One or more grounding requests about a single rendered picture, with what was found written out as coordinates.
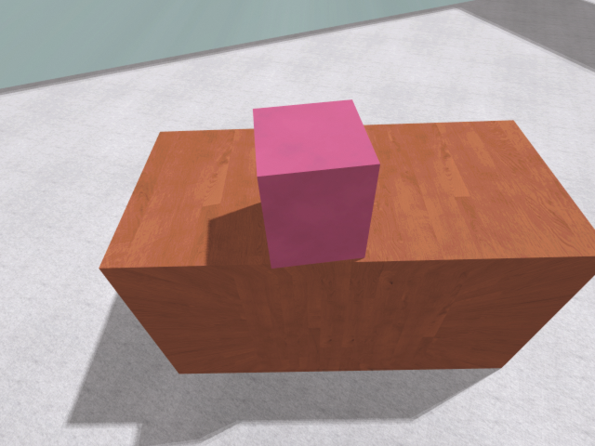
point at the pedestal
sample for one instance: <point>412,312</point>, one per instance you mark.
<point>474,245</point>

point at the carton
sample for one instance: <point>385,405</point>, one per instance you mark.
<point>317,177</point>

